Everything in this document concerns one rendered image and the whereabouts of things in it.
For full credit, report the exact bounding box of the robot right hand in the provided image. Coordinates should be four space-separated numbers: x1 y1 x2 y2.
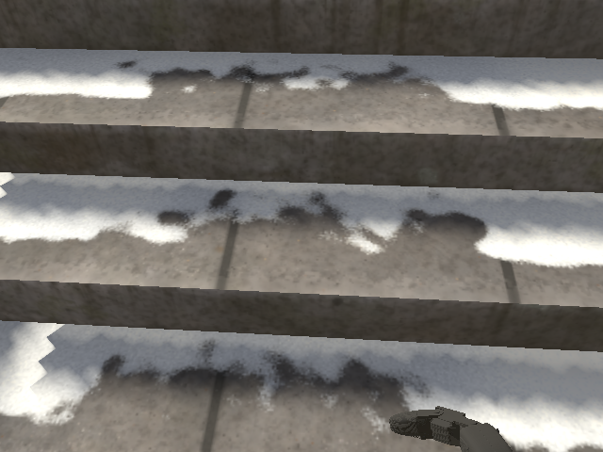
389 406 513 452

